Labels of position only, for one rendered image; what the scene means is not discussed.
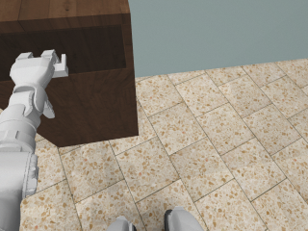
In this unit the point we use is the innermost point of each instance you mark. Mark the drawer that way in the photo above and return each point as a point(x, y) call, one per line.
point(87, 49)

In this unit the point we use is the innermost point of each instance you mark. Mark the left robot upper arm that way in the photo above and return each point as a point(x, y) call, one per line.
point(19, 174)

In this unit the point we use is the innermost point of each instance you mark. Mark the left robot shin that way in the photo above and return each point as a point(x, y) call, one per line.
point(121, 218)

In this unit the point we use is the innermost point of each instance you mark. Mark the robot left hand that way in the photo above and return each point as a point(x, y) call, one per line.
point(39, 71)

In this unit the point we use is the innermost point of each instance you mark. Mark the handle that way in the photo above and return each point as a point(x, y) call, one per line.
point(61, 70)

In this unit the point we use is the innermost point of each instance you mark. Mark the cabinet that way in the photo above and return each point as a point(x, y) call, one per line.
point(88, 106)

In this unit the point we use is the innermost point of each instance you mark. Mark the left robot forearm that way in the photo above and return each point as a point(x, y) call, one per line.
point(19, 122)

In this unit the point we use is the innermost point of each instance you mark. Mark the robot left thigh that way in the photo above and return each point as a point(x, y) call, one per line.
point(121, 225)

